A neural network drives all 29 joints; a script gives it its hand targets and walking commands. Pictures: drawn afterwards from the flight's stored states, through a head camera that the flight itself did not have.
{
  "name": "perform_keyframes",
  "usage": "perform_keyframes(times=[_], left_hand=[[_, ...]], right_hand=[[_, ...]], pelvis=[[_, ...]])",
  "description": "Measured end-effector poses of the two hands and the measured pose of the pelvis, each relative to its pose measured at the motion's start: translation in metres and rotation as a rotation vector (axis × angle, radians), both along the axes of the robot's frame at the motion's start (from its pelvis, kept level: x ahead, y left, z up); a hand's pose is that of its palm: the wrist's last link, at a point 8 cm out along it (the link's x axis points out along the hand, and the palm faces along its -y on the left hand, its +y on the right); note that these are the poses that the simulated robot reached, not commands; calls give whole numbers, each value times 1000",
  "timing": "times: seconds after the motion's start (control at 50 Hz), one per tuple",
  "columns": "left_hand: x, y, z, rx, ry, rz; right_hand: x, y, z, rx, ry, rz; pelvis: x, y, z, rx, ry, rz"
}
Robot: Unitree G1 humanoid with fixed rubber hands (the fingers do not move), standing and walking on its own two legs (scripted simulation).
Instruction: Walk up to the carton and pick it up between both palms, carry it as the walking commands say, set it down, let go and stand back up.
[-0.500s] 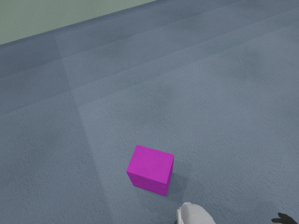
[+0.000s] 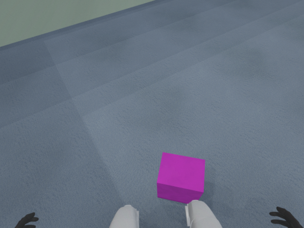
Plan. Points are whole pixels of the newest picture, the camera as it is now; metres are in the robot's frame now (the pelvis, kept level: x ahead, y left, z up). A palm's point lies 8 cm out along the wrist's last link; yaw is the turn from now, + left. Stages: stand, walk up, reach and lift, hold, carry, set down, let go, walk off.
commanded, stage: walk up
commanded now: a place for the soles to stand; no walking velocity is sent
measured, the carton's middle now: (179, 180) +0.41 -0.09 -0.57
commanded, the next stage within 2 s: none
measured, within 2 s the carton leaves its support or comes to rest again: neither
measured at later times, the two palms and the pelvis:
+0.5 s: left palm (52, 209) +0.17 +0.31 -0.07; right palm out of the picture +0.03 -0.35 -0.05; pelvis +0.01 +0.00 +0.02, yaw -11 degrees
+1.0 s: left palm (80, 192) +0.20 +0.23 -0.04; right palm out of the picture +0.02 -0.37 -0.07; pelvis +0.01 -0.04 +0.04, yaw -12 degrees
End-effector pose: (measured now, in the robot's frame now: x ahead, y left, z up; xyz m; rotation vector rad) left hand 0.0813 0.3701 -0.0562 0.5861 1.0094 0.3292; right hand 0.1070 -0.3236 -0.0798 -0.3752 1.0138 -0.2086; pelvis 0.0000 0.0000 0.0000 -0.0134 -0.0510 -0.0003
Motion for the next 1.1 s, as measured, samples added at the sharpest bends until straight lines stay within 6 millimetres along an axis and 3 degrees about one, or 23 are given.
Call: perform_keyframes(times=[0.1, 0.22, 0.32, 0.52, 0.66, 0.74, 0.84, 1.1], left_hand=[[20, -3, -12, -108, 42, -45], [41, -19, -13, -171, 95, -97], [60, -35, -8, -163, 63, -144], [89, -69, -13, -222, 43, -170], [94, -96, -10, -205, 34, -213], [91, -111, -6, -207, 57, -211], [101, -128, 5, -215, 41, -218], [130, -143, 19, -236, 18, -247]], right_hand=[[-31, 6, 20, -50, 35, -52], [-57, -23, 38, -153, 60, -105], [-73, -44, 35, -172, 89, -155], [-84, -25, 33, -123, 53, -186], [-92, -41, 22, -69, 62, -215], [-92, -47, 17, -32, 66, -241], [-93, -50, 10, 6, 88, -256], [-92, -38, 16, 49, 128, -281]], pelvis=[[1, 13, 12, -11, 16, -35], [6, 17, 18, -13, 32, -93], [6, 4, 16, -12, 39, -124], [11, -2, 24, 8, 13, -185], [5, -26, 23, 17, 19, -204], [6, -33, 29, 45, 14, -208], [9, -38, 35, 53, 19, -212], [6, -34, 50, 49, 11, -220]])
